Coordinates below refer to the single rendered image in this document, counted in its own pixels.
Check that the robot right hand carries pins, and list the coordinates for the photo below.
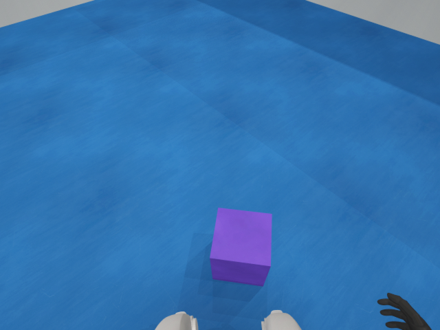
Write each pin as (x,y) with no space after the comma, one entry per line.
(413,321)

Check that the robot thigh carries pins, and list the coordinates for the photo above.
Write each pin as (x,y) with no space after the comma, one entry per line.
(279,321)
(180,321)

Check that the carton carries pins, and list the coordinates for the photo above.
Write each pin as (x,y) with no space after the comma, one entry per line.
(241,246)

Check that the left robot thigh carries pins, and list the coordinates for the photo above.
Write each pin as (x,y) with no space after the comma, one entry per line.
(180,321)

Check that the right robot thigh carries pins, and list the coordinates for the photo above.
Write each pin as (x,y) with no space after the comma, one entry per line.
(279,321)

